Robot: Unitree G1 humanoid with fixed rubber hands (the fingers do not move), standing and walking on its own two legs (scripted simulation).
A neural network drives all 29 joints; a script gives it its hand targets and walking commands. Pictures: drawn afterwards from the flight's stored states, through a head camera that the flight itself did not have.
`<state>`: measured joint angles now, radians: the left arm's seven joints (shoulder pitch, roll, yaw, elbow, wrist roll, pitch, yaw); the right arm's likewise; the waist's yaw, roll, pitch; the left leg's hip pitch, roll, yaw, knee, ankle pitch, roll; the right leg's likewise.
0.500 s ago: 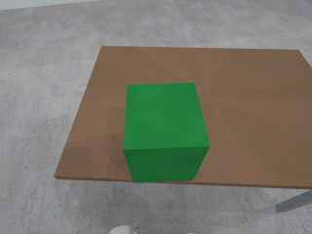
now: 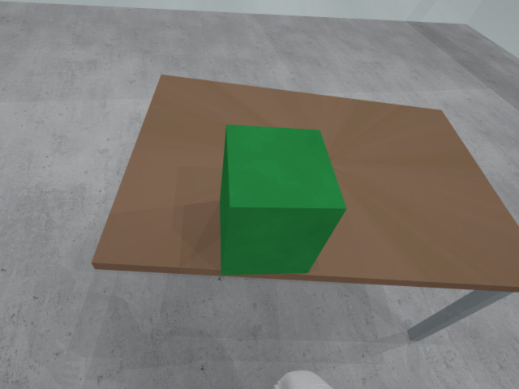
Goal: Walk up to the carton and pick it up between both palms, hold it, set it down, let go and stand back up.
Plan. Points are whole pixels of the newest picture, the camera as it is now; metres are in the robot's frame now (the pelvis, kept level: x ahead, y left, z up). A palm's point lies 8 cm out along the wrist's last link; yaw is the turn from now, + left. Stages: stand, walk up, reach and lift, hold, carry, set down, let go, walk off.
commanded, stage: walk up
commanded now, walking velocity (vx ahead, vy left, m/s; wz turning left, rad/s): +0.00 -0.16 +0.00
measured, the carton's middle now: (269, 203) +0.47 -0.04 -0.06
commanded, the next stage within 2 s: stand in 1.42 s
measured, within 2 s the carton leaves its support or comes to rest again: neither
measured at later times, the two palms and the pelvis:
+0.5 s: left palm out of the picture -0.07 +0.14 -0.15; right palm out of the picture -0.08 -0.25 -0.16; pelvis -0.04 -0.05 -0.01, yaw +1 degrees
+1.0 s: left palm out of the picture -0.12 +0.22 -0.16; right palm out of the picture +0.00 -0.24 -0.15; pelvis -0.02 +0.00 -0.01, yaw +1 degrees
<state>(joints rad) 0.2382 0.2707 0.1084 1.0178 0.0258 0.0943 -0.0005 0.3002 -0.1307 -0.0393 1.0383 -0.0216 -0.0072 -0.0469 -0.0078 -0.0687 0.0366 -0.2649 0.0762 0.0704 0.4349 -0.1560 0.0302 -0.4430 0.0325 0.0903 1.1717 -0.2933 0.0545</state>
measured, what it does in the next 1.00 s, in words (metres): steps on the spot: right foot, then left foot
